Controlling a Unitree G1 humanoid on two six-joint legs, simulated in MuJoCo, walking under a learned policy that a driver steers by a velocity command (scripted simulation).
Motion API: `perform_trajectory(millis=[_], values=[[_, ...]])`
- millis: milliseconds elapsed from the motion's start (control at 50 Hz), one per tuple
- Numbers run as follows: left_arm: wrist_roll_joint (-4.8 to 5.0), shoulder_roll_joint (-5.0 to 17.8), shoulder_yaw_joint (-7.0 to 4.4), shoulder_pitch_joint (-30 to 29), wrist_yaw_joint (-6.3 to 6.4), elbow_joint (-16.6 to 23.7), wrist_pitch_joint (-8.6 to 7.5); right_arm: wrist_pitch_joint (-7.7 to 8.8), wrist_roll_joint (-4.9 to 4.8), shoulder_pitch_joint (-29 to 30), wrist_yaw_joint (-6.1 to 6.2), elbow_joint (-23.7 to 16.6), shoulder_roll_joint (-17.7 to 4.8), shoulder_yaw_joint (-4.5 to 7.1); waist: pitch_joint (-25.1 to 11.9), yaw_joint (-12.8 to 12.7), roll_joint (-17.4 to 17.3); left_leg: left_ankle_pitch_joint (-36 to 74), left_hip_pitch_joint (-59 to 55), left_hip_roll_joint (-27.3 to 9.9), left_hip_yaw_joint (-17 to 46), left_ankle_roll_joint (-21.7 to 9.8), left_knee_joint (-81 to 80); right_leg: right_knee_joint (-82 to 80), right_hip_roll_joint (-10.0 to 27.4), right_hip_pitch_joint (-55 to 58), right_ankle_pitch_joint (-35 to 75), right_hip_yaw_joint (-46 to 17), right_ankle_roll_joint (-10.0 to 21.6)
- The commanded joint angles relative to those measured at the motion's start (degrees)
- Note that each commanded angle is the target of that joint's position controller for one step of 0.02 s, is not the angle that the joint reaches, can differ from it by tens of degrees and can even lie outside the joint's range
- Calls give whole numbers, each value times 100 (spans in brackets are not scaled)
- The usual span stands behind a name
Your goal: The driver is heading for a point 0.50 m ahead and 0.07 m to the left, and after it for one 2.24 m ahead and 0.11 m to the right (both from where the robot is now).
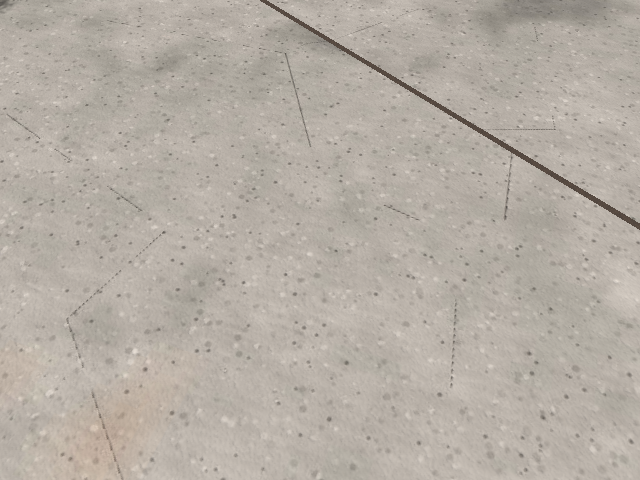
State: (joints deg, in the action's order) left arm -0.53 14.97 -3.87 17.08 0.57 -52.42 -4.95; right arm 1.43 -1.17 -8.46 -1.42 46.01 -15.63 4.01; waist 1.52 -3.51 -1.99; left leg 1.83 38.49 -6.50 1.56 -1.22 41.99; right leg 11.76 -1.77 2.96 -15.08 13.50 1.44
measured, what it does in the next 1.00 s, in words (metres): walks ahead: left foot, then right foot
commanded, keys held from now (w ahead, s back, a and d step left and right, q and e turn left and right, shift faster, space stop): w+q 0.26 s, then w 0.20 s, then w+e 0.54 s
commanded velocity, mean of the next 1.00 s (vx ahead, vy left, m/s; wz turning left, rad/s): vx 0.50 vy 0.00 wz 0.08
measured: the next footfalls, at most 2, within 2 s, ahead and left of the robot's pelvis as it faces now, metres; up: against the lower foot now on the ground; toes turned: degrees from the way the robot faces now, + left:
left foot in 0.14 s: +0.25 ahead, +0.13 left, +0.00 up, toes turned +9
right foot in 0.68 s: +0.60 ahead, -0.02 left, +0.00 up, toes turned +10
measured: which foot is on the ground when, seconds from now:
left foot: up 0.00-0.12, down 0.14-0.70, up 0.72-1.00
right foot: down 0.00-0.16, up 0.18-0.66, down 0.68-1.00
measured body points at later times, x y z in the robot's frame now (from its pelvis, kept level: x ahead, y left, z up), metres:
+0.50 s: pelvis +0.28 +0.06 +0.01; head +0.31 +0.08 +0.45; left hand +0.41 +0.35 -0.10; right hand +0.40 -0.20 -0.11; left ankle +0.21 +0.12 -0.74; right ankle +0.51 -0.08 -0.68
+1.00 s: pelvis +0.59 +0.05 +0.01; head +0.62 +0.04 +0.46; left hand +0.61 +0.34 -0.11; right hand +0.80 -0.19 -0.08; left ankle +0.75 +0.25 -0.68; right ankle +0.56 -0.02 -0.74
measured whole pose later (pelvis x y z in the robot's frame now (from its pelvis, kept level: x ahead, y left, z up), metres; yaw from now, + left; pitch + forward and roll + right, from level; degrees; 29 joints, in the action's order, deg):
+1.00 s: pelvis +0.59 +0.05 +0.01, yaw +1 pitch +2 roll +0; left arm 1.1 15.4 -3.2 19.3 0.0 -46.8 -3.3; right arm 5.4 0.7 -4.7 0.5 40.5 -16.4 3.1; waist 1.9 -4.0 -1.5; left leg -1.7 36.8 -4.2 6.6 3.2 38.5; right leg 18.1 -6.6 -8.1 -11.1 -7.3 5.2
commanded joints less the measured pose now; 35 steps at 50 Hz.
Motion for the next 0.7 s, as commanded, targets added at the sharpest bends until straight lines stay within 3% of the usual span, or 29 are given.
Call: perform_trajectory(millis=[20, 60, 100, 120, 140, 160, 180, 200, 220, 240, 260, 280, 320, 360, 440, 500, 580, 620, 640, 660, 680, 700], values=[[86, 1019, -244, 29, 47, 220, 49, 72, -2, 768, -123, -649, -187, -17, 494, -96, 346, -118, 266, 28, -249, -125, -434, -320, 1824, 91, 2340, -325, 720], [137, 1115, -279, 0, 58, 206, 144, 61, -8, 793, -186, -785, -269, 19, 415, 23, 446, -600, 52, 209, -475, -283, -576, 96, 1899, 403, 3442, -172, 624], [183, 1283, -329, -131, 95, 256, 228, 24, -15, 395, -203, -795, -487, 137, 12, 351, 685, -1199, -734, 602, -813, -507, -524, 983, 1884, 534, 5354, -38, 500], [197, 1337, -341, -218, 109, 283, 277, 11, -37, -207, -189, -676, -691, 256, -324, 712, 712, -1334, -1524, 837, -916, -663, -609, 1866, 1799, 389, 5848, 30, 415], [211, 1291, -310, -323, 120, 323, 285, -2, -46, -1159, -111, -431, -1021, 451, -802, 1227, 544, -973, -2987, 1029, -798, -896, -1051, 3161, 1558, -278, 5342, 134, 207], [-6, 841, -160, -150, 103, 451, 217, -64, -57, -1771, 28, -279, -1574, 606, -1258, 1245, -524, -786, -4633, -12, 881, -1267, -1122, 5039, 1151, -1927, 2090, 114, -67], [-9, 294, 26, 134, 15, 767, 8, 24, -54, -1391, 3, -486, -1855, 594, -1952, 644, -1424, -2065, -6113, -1203, 4290, -2464, -2147, 6803, -138, -4128, -1885, -952, -341], [221, 838, -75, -562, -77, 844, -223, 100, -12, -1463, -48, -541, -1317, 430, -1917, 1057, -504, -2262, -6056, -1236, 4289, -2201, -2648, 6988, 166, -4760, -1697, -1885, -179], [364, 908, -92, -920, -114, 983, -335, 178, 19, -1280, -48, -522, -1082, 363, -1185, 997, -304, -1917, -5426, -1057, 3441, -1956, -2648, 6695, 408, -4984, -1209, -1826, -21], [272, 825, -85, -901, -74, 915, -370, 227, 13, -905, -53, -563, -931, 314, -697, 689, 233, -1257, -4538, -787, 2763, -1744, -2650, 6124, 673, -4694, -774, -1828, -5], [115, 898, -139, -851, -37, 844, -336, 244, 25, -575, -26, -634, -729, 253, -506, 494, 209, -699, -3901, -576, 2270, -1625, -2700, 5618, 836, -4302, -531, -1833, -58], [87, 909, -161, -688, -52, 782, -255, 248, 97, -403, 9, -719, -634, 201, -437, 333, 78, -300, -3469, -475, 1997, -1570, -2810, 5430, 948, -3937, -336, -1835, -107], [30, 767, -148, -556, -60, 731, -116, 277, 90, -413, 61, -705, -676, 195, -389, 244, 71, 367, -3042, -385, 1612, -1580, -2977, 4999, 968, -3697, -105, -1692, -278], [-9, 617, -95, -852, -46, 830, -45, 303, 88, -619, 130, -596, -808, 217, -237, 319, 32, 755, -2848, -282, 1240, -1538, -3109, 4367, 944, -3818, 440, -1591, -433], [35, 459, -5, -1583, -107, 1000, -73, 281, 66, -888, 199, -422, -842, 201, -57, 636, -139, 287, -2749, 50, 691, -1164, -3151, 2704, 720, -3575, 2019, -1462, -456], [128, 474, 31, -1948, -185, 1082, -112, 295, 65, -1109, 185, -246, -884, 196, 122, 829, -250, -327, -3021, -167, 737, -1111, -3229, 2113, 624, -3540, 2516, -1415, -345], [158, 594, 39, -2140, -325, 1223, -153, 235, 78, -1305, 209, -10, -922, 221, 260, 841, -224, 336, -4171, -660, 717, -1003, -2876, 1806, 587, -4113, 1776, -1450, 42], [166, 713, -1, -1795, -378, 1171, -148, 191, 89, -1169, 246, 7, -1001, 247, 53, 610, -312, 1599, -4468, -702, 515, -846, -2455, 1773, 406, -3707, 1233, -1331, 257], [159, 842, -69, -1382, -372, 1065, -131, 163, 107, -1066, 265, -14, -1055, 259, -259, 383, -378, 2688, -4503, -621, 352, -760, -1956, 1797, 183, -3095, 1059, -1159, 379], [131, 1036, -189, -614, -348, 836, -110, 117, 119, -957, 286, -56, -1013, 229, -735, -20, -239, 3394, -4322, -355, 54, -608, -949, 1676, -47, -2045, 1218, -1007, 540], [102, 1331, -281, 244, -314, 692, -79, 107, 200, -1026, 326, -179, -884, 151, -1397, -311, 235, 2243, -3291, -124, -159, -402, 593, 1795, 620, -469, 1433, -2011, 846], [106, 1793, -398, 661, -328, 626, -65, 232, 228, -1690, 241, -305, -320, -15, -1961, 32, 1683, -1461, -840, 1008, -222, 111, 2768, 1280, 1885, 1518, 379, -4957, 1946]])
Keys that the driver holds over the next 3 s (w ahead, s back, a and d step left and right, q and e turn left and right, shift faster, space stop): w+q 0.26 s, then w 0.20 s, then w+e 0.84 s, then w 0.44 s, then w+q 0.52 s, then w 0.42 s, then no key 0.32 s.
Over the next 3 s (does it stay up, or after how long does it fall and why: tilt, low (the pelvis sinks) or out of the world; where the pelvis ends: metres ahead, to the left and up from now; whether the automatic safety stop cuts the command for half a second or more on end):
stays up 1.65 -0.09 0.00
